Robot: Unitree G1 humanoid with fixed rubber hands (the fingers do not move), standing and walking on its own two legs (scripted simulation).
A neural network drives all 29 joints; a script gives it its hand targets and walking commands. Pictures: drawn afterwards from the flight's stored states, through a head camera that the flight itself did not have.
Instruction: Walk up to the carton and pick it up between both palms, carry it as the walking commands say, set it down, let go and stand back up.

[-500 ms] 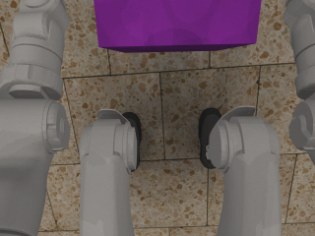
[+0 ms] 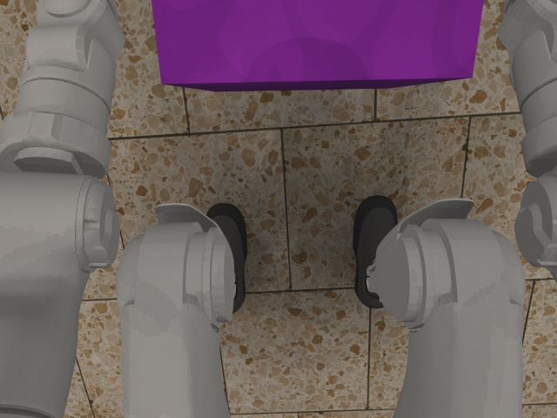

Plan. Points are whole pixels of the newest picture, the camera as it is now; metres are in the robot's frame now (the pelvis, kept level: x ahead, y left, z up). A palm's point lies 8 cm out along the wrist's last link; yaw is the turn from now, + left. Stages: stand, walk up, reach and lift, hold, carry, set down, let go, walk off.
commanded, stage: reach and lift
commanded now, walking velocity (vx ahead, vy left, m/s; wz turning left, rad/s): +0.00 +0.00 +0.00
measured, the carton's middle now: out of the picture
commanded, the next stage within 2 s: none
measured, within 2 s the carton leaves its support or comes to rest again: leaves its support in 1.36 s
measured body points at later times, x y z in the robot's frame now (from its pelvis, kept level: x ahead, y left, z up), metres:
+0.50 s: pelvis -0.01 +0.00 +0.01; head +0.38 +0.00 +0.22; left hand +0.57 +0.17 -0.19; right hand +0.56 -0.19 -0.19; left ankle +0.12 +0.13 -0.33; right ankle +0.13 -0.14 -0.33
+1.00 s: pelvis -0.01 +0.00 +0.00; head +0.38 +0.00 +0.22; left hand +0.57 +0.18 -0.19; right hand +0.56 -0.19 -0.19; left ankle +0.12 +0.13 -0.33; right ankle +0.13 -0.14 -0.33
